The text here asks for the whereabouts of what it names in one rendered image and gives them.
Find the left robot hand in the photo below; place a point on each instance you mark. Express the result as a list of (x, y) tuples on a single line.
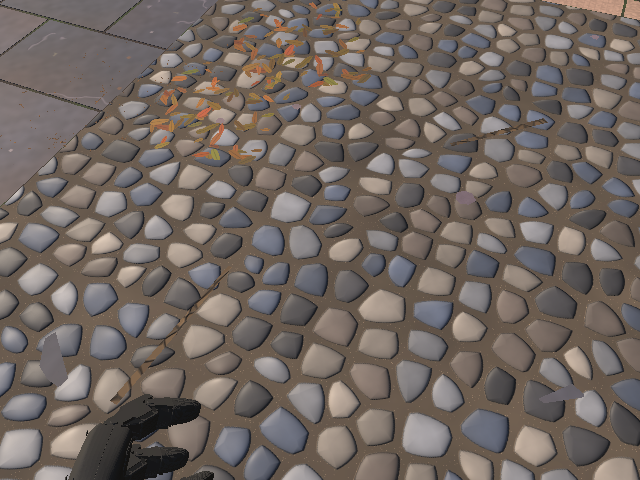
[(108, 454)]

